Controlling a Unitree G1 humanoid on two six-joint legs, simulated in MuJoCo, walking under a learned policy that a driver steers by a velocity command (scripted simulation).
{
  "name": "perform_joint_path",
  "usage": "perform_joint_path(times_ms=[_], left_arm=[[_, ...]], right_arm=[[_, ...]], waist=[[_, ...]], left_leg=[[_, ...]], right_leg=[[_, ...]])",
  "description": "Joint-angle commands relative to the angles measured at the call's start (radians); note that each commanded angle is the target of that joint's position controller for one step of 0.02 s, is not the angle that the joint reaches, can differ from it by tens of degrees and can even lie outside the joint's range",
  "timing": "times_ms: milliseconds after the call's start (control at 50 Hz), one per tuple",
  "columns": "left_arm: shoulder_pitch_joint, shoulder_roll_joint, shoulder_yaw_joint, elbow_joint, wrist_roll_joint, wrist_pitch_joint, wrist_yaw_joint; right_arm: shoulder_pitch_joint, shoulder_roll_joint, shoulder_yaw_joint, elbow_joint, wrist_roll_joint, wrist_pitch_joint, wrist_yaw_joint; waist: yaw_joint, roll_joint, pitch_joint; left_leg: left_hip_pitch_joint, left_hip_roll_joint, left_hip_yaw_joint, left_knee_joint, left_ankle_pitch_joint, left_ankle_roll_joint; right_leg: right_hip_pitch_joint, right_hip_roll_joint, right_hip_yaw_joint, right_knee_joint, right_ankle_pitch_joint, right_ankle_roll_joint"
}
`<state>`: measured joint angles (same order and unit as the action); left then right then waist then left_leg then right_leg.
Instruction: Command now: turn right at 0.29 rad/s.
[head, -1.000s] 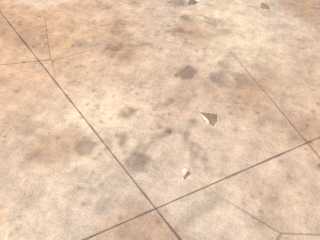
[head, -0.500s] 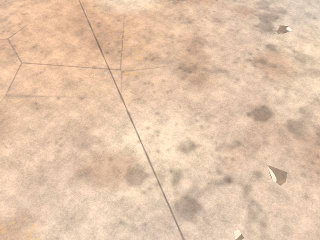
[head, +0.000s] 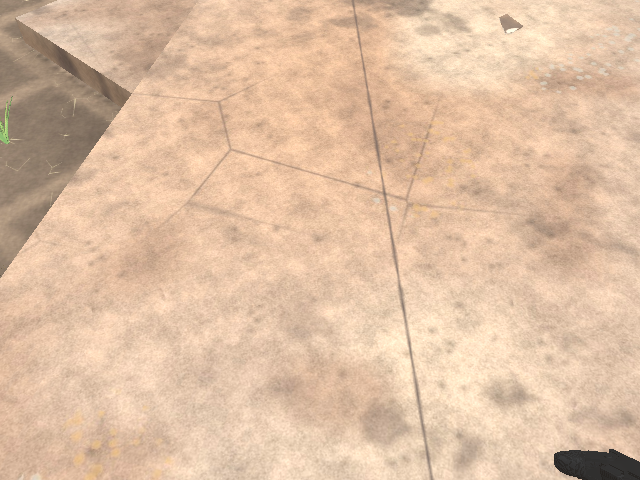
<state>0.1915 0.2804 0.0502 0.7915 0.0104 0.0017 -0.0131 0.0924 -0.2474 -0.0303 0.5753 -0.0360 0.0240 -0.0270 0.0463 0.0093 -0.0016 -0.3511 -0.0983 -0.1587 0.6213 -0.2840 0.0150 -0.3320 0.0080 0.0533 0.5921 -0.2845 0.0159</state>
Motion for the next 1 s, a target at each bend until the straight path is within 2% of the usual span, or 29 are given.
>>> perform_joint_path(times_ms=[20, 60, 120, 200, 240, 260, 280, 300, 320, 340, 360, 380, 400, 460, 500, 600, 660, 680, 700, 720, 740, 760, 780, 800, 840, 900, 920, 960, 1000], left_arm=[[-0.153, 0.196, 0.043, -0.133, -0.004, -0.025, 0.002], [-0.062, 0.208, 0.056, -0.124, -0.022, -0.021, 0.013], [0.016, 0.218, 0.079, -0.124, -0.030, -0.021, 0.032], [-0.037, 0.196, 0.099, -0.156, -0.056, 0.033, 0.056], [-0.088, 0.184, 0.100, -0.182, -0.068, 0.051, 0.056], [-0.083, 0.156, 0.092, -0.191, -0.068, 0.053, 0.056], [0.002, 0.088, 0.076, -0.178, -0.052, 0.054, 0.049], [0.017, 0.126, 0.090, -0.202, -0.043, 0.037, 0.047], [0.030, 0.202, 0.111, -0.186, -0.031, 0.029, 0.043], [0.042, 0.225, 0.120, -0.162, -0.037, 0.033, 0.040], [0.060, 0.201, 0.117, -0.140, -0.037, 0.044, 0.042], [0.064, 0.178, 0.109, -0.141, -0.036, 0.050, 0.039], [0.042, 0.155, 0.098, -0.156, -0.037, 0.050, 0.032], [-0.062, 0.116, 0.072, -0.222, -0.046, 0.044, 0.017], [-0.087, 0.107, 0.063, -0.248, -0.042, 0.044, 0.007], [-0.110, 0.088, 0.052, -0.280, -0.030, 0.052, -0.009], [-0.112, 0.078, 0.050, -0.287, -0.028, 0.061, -0.005], [-0.091, 0.071, 0.049, -0.279, -0.027, 0.061, -0.004], [-0.035, 0.057, 0.045, -0.251, -0.027, 0.058, -0.002], [0.051, 0.070, 0.048, -0.212, -0.030, 0.052, 0.003], [0.206, 0.149, 0.071, -0.181, -0.034, 0.043, 0.015], [0.253, 0.275, 0.098, -0.180, -0.023, 0.024, 0.020], [0.269, 0.238, 0.093, -0.176, -0.015, -0.012, 0.018], [0.205, 0.205, 0.077, -0.166, -0.016, -0.041, 0.020], [0.088, 0.126, 0.051, -0.167, -0.025, -0.074, 0.020], [0.074, 0.080, 0.043, -0.154, -0.004, -0.110, 0.020], [0.120, 0.111, 0.039, -0.118, 0.046, -0.094, 0.011], [0.134, 0.107, 0.042, -0.103, 0.038, -0.093, 0.008], [0.159, 0.092, 0.037, -0.082, 0.033, -0.099, 0.011]], right_arm=[[0.097, -0.165, -0.060, -0.046, -0.003, -0.019, -0.018], [0.008, -0.144, -0.065, -0.065, 0.019, -0.022, -0.024], [-0.029, -0.093, -0.061, -0.079, 0.031, -0.032, -0.010], [0.015, -0.068, -0.061, -0.037, 0.057, -0.049, 0.006], [0.104, -0.075, -0.072, 0.008, 0.062, -0.052, 0.015], [0.140, -0.111, -0.087, 0.027, 0.060, -0.047, 0.013], [0.126, -0.176, -0.099, 0.012, 0.041, -0.036, 0.004], [0.068, -0.225, -0.105, -0.008, -0.020, -0.035, 0.013], [0.016, -0.183, -0.095, -0.033, -0.023, -0.044, 0.011], [-0.034, -0.131, -0.080, -0.040, -0.011, -0.049, 0.003], [-0.053, -0.117, -0.073, -0.047, 0.004, -0.050, -0.005], [-0.054, -0.117, -0.071, -0.040, 0.019, -0.051, -0.015], [-0.030, -0.123, -0.069, -0.032, 0.020, -0.049, -0.023], [0.069, -0.150, -0.077, -0.003, 0.008, -0.034, -0.035], [0.091, -0.177, -0.085, 0.007, 0.009, -0.024, -0.033], [0.070, -0.223, -0.103, 0.024, 0.027, -0.021, -0.006], [0.080, -0.231, -0.104, 0.050, 0.059, -0.030, 0.018], [0.067, -0.227, -0.099, 0.059, 0.072, -0.033, 0.023], [0.070, -0.203, -0.087, 0.073, 0.084, -0.038, 0.028], [0.109, -0.148, -0.061, 0.101, 0.080, -0.048, 0.038], [0.098, -0.075, -0.028, 0.097, 0.049, -0.055, 0.050], [0.052, -0.069, -0.024, 0.041, 0.053, -0.068, 0.055], [-0.029, -0.175, -0.057, 0.029, 0.088, -0.079, 0.051], [-0.023, -0.192, -0.069, 0.023, 0.105, -0.082, 0.053], [0.052, -0.196, -0.080, 0.066, 0.074, -0.083, 0.048], [0.120, -0.144, -0.075, 0.107, 0.076, -0.070, 0.043], [0.119, -0.118, -0.064, 0.124, -0.035, -0.036, 0.081], [0.094, -0.104, -0.065, 0.115, -0.007, -0.014, 0.106], [0.057, -0.106, -0.065, 0.107, 0.006, -0.009, 0.115]], waist=[[-0.127, -0.227, 0.030], [-0.061, -0.231, -0.001], [-0.018, -0.205, -0.074], [-0.037, -0.175, -0.131], [-0.085, -0.175, -0.142], [-0.087, -0.149, -0.144], [-0.035, 0.061, -0.150], [-0.008, 0.253, -0.091], [0.009, 0.169, -0.060], [0.021, 0.096, -0.039], [0.020, 0.064, -0.029], [0.012, 0.076, -0.018], [-0.006, 0.089, -0.013], [-0.076, 0.106, -0.020], [-0.093, 0.102, -0.035], [-0.089, 0.107, -0.044], [-0.078, 0.129, -0.065], [-0.056, 0.134, -0.075], [-0.026, 0.118, -0.110], [-0.001, 0.076, -0.147], [0.052, -0.074, -0.221], [0.083, -0.276, -0.188], [0.141, -0.155, -0.121], [0.092, -0.197, -0.035], [0.012, -0.193, 0.040], [-0.026, -0.148, 0.060], [-0.037, -0.037, 0.069], [-0.037, -0.087, 0.104], [-0.032, -0.109, 0.128]], left_leg=[[0.054, 0.028, 0.086, 0.045, -0.056, -0.027], [-0.009, 0.001, 0.096, 0.096, -0.097, -0.021], [-0.141, -0.001, 0.038, 0.203, -0.293, -0.033], [-0.039, -0.008, 0.047, -0.017, -0.154, -0.059], [0.140, -0.012, 0.080, -0.242, 0.023, -0.047], [0.279, 0.062, 0.043, -0.314, 0.109, -0.022], [0.394, 0.285, -0.164, -0.344, 0.166, 0.066], [0.286, 0.481, -0.383, -0.355, 0.314, 0.199], [0.249, 0.508, -0.331, -0.351, 0.368, 0.237], [0.223, 0.436, -0.206, -0.331, 0.361, 0.202], [0.233, 0.363, -0.108, -0.313, 0.340, 0.166], [0.246, 0.337, -0.041, -0.298, 0.400, 0.158], [0.248, 0.323, 0.015, -0.294, 0.478, 0.164], [0.338, 0.342, 0.076, -0.300, 0.551, 0.205], [0.382, 0.375, 0.095, -0.300, 0.554, 0.222], [0.328, 0.404, 0.190, -0.287, 0.579, 0.219], [0.313, 0.407, 0.186, -0.227, 0.621, 0.207], [0.309, 0.399, 0.181, -0.191, 0.610, 0.192], [0.252, 0.382, 0.190, -0.177, 0.417, 0.165], [0.119, 0.350, 0.206, -0.149, 0.182, 0.127], [-0.101, 0.273, 0.270, 0.077, -0.127, 0.063], [-0.452, 0.146, 0.290, 0.366, -0.403, 0.001], [-0.528, 0.168, 0.121, 0.540, -0.370, 0.011], [-0.581, 0.184, 0.082, 0.580, -0.261, 0.030], [-0.562, 0.210, 0.059, 0.566, -0.070, 0.024], [-0.528, 0.216, 0.050, 0.609, 0.141, -0.005], [-0.458, 0.176, 0.108, 0.611, 0.155, -0.015], [-0.488, 0.179, 0.119, 0.598, 0.213, -0.024], [-0.537, 0.183, 0.120, 0.564, 0.262, -0.020]], right_leg=[[-0.073, -0.223, 0.391, -0.258, 0.253, -0.207], [0.027, -0.218, 0.444, -0.239, 0.313, -0.221], [0.218, -0.237, 0.516, -0.211, 0.452, -0.250], [0.236, -0.156, 0.478, -0.189, 0.432, -0.183], [0.137, -0.100, 0.454, -0.168, 0.321, -0.141], [0.016, -0.056, 0.422, -0.132, 0.150, -0.099], [-0.148, 0.058, 0.279, 0.086, -0.182, -0.038], [-0.318, 0.110, 0.177, 0.290, -0.343, 0.008], [-0.323, 0.017, 0.153, 0.472, -0.300, 0.037], [-0.320, 0.000, 0.127, 0.535, -0.227, 0.051], [-0.331, -0.007, 0.113, 0.579, -0.158, 0.065], [-0.360, -0.021, 0.094, 0.625, -0.104, 0.079], [-0.375, -0.035, 0.057, 0.642, -0.073, 0.093], [-0.425, -0.073, -0.010, 0.547, -0.037, 0.124], [-0.416, -0.095, -0.022, 0.481, -0.046, 0.129], [-0.258, -0.095, -0.082, 0.295, -0.060, 0.091], [-0.120, -0.036, -0.103, 0.126, -0.110, 0.043], [-0.054, -0.019, -0.100, 0.012, -0.066, 0.017], [0.090, 0.005, -0.116, -0.144, 0.020, -0.015], [0.316, 0.010, -0.109, -0.206, 0.059, -0.044], [0.580, -0.172, 0.102, -0.189, 0.054, -0.104], [0.621, -0.438, 0.488, -0.313, -0.339, -0.291], [0.510, -0.457, 0.557, -0.391, -0.536, -0.338], [0.457, -0.421, 0.474, -0.408, -0.567, -0.285], [0.356, -0.345, 0.290, -0.444, -0.413, -0.197], [0.300, -0.298, 0.078, -0.489, -0.189, -0.138], [0.221, -0.270, -0.015, -0.508, -0.142, -0.100], [0.199, -0.253, -0.100, -0.518, -0.100, -0.088], [0.226, -0.267, -0.137, -0.525, -0.079, -0.093]])
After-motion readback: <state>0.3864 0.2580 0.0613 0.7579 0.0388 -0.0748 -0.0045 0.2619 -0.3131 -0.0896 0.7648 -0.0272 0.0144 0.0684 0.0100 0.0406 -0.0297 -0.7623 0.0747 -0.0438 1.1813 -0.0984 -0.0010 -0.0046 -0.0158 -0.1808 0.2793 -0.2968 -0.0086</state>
